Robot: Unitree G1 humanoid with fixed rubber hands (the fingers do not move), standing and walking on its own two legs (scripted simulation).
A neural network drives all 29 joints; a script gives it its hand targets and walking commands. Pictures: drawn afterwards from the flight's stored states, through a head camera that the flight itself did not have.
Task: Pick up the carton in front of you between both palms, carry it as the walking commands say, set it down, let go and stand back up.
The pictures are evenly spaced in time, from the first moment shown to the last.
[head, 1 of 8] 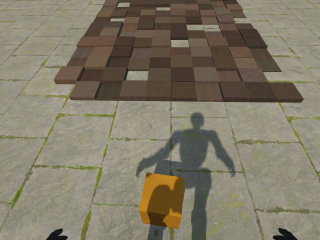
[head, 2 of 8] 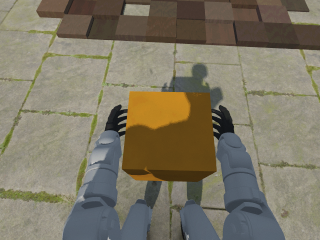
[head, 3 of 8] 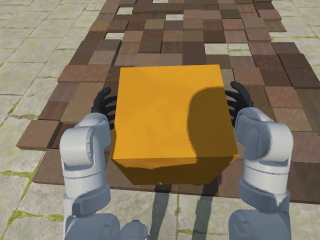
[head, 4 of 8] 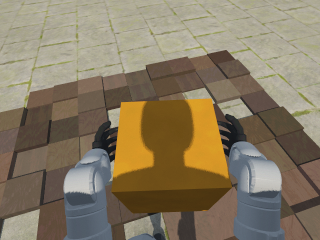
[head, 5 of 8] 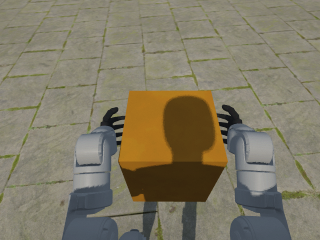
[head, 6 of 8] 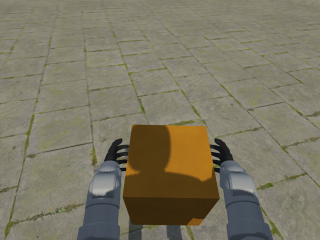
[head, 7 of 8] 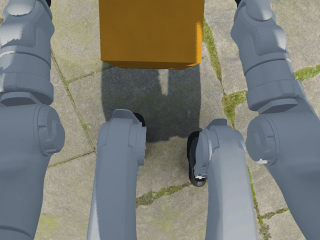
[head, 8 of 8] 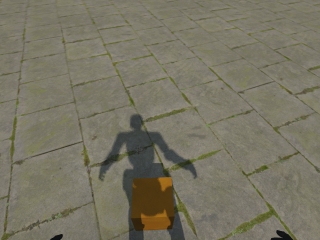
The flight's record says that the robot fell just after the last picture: no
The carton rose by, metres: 0.80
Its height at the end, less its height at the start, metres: +0.00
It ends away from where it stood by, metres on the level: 7.10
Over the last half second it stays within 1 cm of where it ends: yes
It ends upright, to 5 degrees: yes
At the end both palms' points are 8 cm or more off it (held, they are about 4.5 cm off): yes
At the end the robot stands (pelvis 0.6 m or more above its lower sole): yes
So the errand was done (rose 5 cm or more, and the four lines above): yes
